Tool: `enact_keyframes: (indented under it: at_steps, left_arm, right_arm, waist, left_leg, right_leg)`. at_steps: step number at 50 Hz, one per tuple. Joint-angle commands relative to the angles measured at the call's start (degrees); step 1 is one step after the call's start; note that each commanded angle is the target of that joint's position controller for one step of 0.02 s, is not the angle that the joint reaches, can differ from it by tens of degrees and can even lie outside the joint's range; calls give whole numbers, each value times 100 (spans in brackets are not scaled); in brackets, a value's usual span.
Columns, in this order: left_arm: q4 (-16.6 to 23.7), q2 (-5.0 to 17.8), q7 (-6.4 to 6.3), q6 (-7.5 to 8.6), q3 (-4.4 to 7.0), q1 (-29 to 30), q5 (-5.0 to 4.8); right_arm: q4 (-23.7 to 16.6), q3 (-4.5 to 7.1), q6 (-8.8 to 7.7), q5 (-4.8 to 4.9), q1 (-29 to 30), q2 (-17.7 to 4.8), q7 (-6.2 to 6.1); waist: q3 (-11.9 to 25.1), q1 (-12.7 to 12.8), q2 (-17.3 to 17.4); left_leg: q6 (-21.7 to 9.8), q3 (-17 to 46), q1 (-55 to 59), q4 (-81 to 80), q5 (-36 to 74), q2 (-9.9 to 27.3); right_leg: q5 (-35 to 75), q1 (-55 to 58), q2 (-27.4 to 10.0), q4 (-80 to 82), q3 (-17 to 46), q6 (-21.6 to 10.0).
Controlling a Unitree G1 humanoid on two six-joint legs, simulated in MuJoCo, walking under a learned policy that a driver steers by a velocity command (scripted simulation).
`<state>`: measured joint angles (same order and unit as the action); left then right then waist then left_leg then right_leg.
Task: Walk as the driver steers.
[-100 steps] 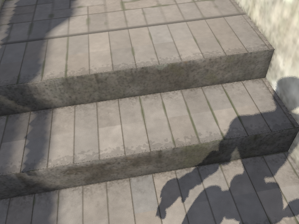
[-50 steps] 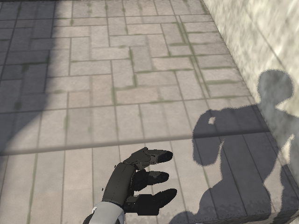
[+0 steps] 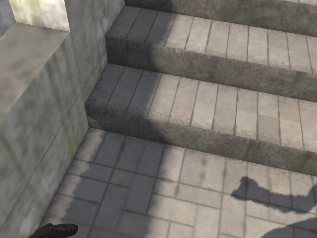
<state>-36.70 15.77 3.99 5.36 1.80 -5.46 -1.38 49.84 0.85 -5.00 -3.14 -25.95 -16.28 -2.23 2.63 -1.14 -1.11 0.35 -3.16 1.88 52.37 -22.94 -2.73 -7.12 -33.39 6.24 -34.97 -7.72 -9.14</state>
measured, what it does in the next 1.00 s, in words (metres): walks ahead, turning right: left foot, then right foot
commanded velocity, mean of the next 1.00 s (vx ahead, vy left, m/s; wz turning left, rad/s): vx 1.00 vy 0.00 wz -0.45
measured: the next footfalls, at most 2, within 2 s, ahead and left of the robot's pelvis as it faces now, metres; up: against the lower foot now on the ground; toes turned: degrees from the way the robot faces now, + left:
left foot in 0.36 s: +0.58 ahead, +0.11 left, +0.00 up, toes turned -28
right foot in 0.76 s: +0.74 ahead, -0.34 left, +0.00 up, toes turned -36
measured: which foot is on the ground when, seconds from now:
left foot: up 0.00-0.34, down 0.36-0.76, up 0.78-1.00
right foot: down 0.00-0.36, up 0.38-0.74, down 0.76-1.00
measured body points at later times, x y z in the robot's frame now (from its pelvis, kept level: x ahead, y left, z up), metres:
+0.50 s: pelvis +0.47 -0.01 +0.03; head +0.47 -0.02 +0.48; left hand +0.73 +0.16 -0.06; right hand +0.42 -0.32 -0.07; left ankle +0.55 +0.12 -0.70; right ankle +0.34 -0.06 -0.56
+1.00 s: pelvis +0.81 -0.25 +0.03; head +0.81 -0.26 +0.48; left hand +0.86 +0.00 -0.11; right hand +0.90 -0.53 -0.05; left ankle +0.90 -0.16 -0.35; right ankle +0.71 -0.32 -0.70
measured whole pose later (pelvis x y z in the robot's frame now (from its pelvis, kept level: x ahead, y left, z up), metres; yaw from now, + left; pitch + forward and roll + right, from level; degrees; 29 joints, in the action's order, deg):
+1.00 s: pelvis +0.81 -0.25 +0.03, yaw -27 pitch +1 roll -1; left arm -55.4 12.0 1.3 1.8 1.6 -29.4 2.2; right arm 35.7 -0.8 -1.9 3.7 -6.2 -10.2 -0.1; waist 1.0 1.3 1.9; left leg -5.8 1.7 -70.3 131.2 -21.8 1.2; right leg -20.8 -7.8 -1.8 -28.5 -9.8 -0.3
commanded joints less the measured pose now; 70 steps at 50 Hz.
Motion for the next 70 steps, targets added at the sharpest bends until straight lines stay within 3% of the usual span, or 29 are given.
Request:
enact_keyframes:
  at_steps: [1, 3, 8, 10, 14, 17, 18, 19, 20, 22, 23, 27, 34, 37, 38, 39, 40, 41, 43, 46, 50, 53, 56, 58, 59, 60, 63, 67, 70]
  left_arm:
    - [-319, 588, -242, -61, 358, -2441, 322]
    - [-255, 323, -244, -16, 262, -1988, 196]
    - [-109, 353, -321, -12, 174, -899, 66]
    - [-208, 551, -452, 10, 245, -1024, -52]
    - [-452, 673, -508, -12, 347, -1732, -221]
    - [-310, 583, -430, -67, 347, -1327, 62]
    - [-55, -44, -370, -37, 148, -1266, 340]
    - [278, -511, -313, 57, -61, -2329, -141]
    - [43, 49, -389, -5, 7, -2135, -341]
    - [413, 214, -396, -79, 41, -610, -78]
    - [614, 184, -385, -100, 69, -211, 75]
    - [1019, -99, -253, -339, -22, -234, -184]
    - [1277, 134, -194, -97, -12, 767, 24]
    - [780, 774, -308, -102, 390, -1533, 148]
    - [264, 1045, -414, -181, 548, -2804, 190]
    - [-8, 1522, -435, -174, 496, -2801, 323]
    - [262, 1333, -420, -164, 426, -2660, 564]
    - [115, 931, -339, -150, 411, -2524, 503]
    - [-313, 319, -247, -140, 220, -1922, 291]
    - [-935, -505, -166, -137, -49, -1431, 330]
    - [-1497, -637, -270, -323, -345, -1006, 402]
    - [-1249, 96, -636, -45, -374, -364, 307]
    - [-991, 2485, -656, -61, 291, -560, 98]
    - [-463, 1862, -683, -336, 287, 26, 108]
    - [117, 215, -467, -43, -52, 216, 432]
    - [659, -370, -207, 334, -188, -298, 556]
    - [1480, -1351, -58, 438, -657, 617, 546]
    - [1718, -1188, -143, 351, -830, 909, 472]
    - [2591, -1393, -274, 379, -1088, 2112, 572]
  right_arm:
    - [-1576, -141, -684, 433, 956, -123, 321]
    - [-1824, -150, -811, 353, 1445, -203, 373]
    - [-2182, -178, -444, 119, 1694, -188, 195]
    - [-2387, -179, -465, -49, 2259, -137, 116]
    - [-2580, 52, -386, 531, 2779, -325, -6]
    - [-2150, 472, -452, 555, 744, -970, -33]
    - [-1844, 548, -399, 441, -820, -1333, -32]
    - [-1574, 610, -418, 225, -735, -1773, 99]
    - [-1798, 557, -354, 254, -274, -1062, 60]
    - [-1551, 440, -237, 219, 128, -532, 32]
    - [-1395, 432, -238, 163, 333, -471, 76]
    - [-806, 298, -202, 279, 900, 3, 129]
    - [-344, 477, -320, 399, 578, -1125, 105]
    - [-369, 431, -269, 436, 1028, -1383, 107]
    - [-569, 356, -342, 454, 1254, -1123, 123]
    - [-860, 5, -404, 280, 1182, 224, 173]
    - [-649, 18, -540, 664, -180, 68, 211]
    - [-627, 99, -467, 806, 208, -145, 152]
    - [-925, -40, -252, 602, 1071, 268, 106]
    - [-1283, -253, 137, 685, 1235, 1063, 251]
    - [-2407, -612, 366, 655, 2128, 1378, 308]
    - [-2493, -442, 415, 451, 2022, 412, 376]
    - [-1911, 190, 350, 341, 216, -678, 273]
    - [-1553, 382, 380, 408, -438, -1148, 439]
    - [-1165, 359, 339, 303, 62, -1285, 538]
    - [-1392, -74, 302, 53, 738, -356, 538]
    - [-659, -124, 238, 478, -188, 375, 560]
    - [-613, -153, 180, 312, 606, 411, 404]
    - [-246, -39, 206, 570, -182, -69, 237]
  waist:
    - [1881, 1025, -1272]
    - [583, 398, 744]
    - [-1012, -520, 700]
    - [-818, -248, 431]
    - [-297, 234, -348]
    - [1019, -905, -686]
    - [2135, -1271, 88]
    - [2974, -420, 3325]
    - [2055, -660, 2415]
    - [291, -768, 401]
    - [-95, -601, 144]
    - [-724, 123, 626]
    - [-688, 275, 224]
    - [558, 1791, 900]
    - [1020, 2273, 643]
    - [1028, 1445, -1336]
    - [2458, 978, -1860]
    - [1672, 1045, -1107]
    - [319, 610, -185]
    - [-476, -72, -530]
    - [-1263, -786, -267]
    - [-428, -1203, -216]
    - [2159, -2057, -1124]
    - [1199, -1927, -456]
    - [-316, -618, 2598]
    - [395, 188, 3118]
    - [-869, 301, 284]
    - [-1282, 738, 85]
    - [-1072, 381, -245]
  left_leg:
    - [-112, 1540, -5843, 5078, -156, -66]
    - [-407, 1284, -5675, 4276, 467, 336]
    - [50, 774, -4447, 1945, 877, 878]
    - [245, 405, -2597, 121, 2276, 687]
    - [472, 688, -1483, -2162, 2865, 168]
    - [22, 808, 376, -2057, 1762, 364]
    - [-443, 2054, 2165, -1543, 873, 1587]
    - [-1691, 6054, 3282, -3088, -1038, 3193]
    - [-1577, 6251, 2780, -3490, -3103, 2909]
    - [-1058, 3924, 1007, -3405, -716, 2323]
    - [-931, 3156, 283, -3443, 280, 2057]
    - [-645, 1432, -993, -3866, 1668, 1915]
    - [-788, 153, -1356, -4546, 4443, 1520]
    - [-666, 58, -1248, -1643, 7983, 1440]
    - [-410, 328, -2884, 255, 5913, 1050]
    - [-277, 761, -4292, 3099, -756, 292]
    - [-418, 1931, -4986, 4097, -613, 40]
    - [-272, 1399, -5503, 4682, -54, 285]
    - [-246, 763, -6213, 5603, 369, 770]
    - [-475, 984, -6903, 7524, 193, 840]
    - [-834, 1030, -8303, 8116, 416, 584]
    - [-579, -546, -3649, 4489, 1694, 215]
    - [-528, -872, -1085, 3326, 119, -411]
    - [-1172, 373, -1004, -593, -521, -493]
    - [-1648, 2610, -1297, -1298, 3227, -281]
    - [-2037, 5249, -1365, -2590, 3242, 355]
    - [-1532, 4628, -1820, -2888, 573, 487]
    - [-1499, 3404, -3381, -3511, 838, 111]
    - [-1280, 3196, -3035, -4114, 316, 171]
  right_leg:
    - [-2922, 6349, -2011, 1574, 5620, -1774]
    - [-2121, 4287, -1755, 2077, 4812, -1322]
    - [-1019, -127, -537, 2460, 3107, -1004]
    - [-372, -1112, -61, 2320, 2452, -651]
    - [-553, 473, -224, 1741, 3078, -364]
    - [1867, 1472, -169, -1128, 2888, 263]
    - [213, 598, -111, -3277, 2411, 363]
    - [-2395, -1212, 149, -5205, 2037, 492]
    - [-1786, -2078, -529, -5630, 1937, 450]
    - [-1204, -2251, -888, -5537, 1431, 465]
    - [-1107, -2024, -1062, -5237, 1401, 450]
    - [-1112, -1947, -1576, -4762, 1470, 503]
    - [457, 614, -793, -1157, 484, 356]
    - [451, 3427, -385, -170, 241, 110]
    - [987, 5515, -853, 14, 775, 180]
    - [2627, 5819, -2134, -369, 2375, 568]
    - [1368, 6229, -3171, 903, 4816, -434]
    - [102, 5537, -3054, 1581, 4764, -601]
    - [-699, 3945, -2835, 1769, 3472, -575]
    - [-616, 2302, -2764, 2082, 2113, -72]
    - [-220, 1151, -2468, 2449, 478, 697]
    - [3161, -1033, -1374, 3142, -1401, 633]
    - [11568, 2421, -2255, 705, -651, -61]
    - [8102, 2693, -1880, -3012, -141, -31]
    - [-626, 143, -248, -5837, 603, 352]
    - [-1325, -1117, 250, -8334, 1810, 313]
    - [-1831, -3774, -52, -10138, 1351, 224]
    - [-2172, -3555, -405, -9268, 623, 576]
    - [-2365, -3636, -893, -7136, 429, 660]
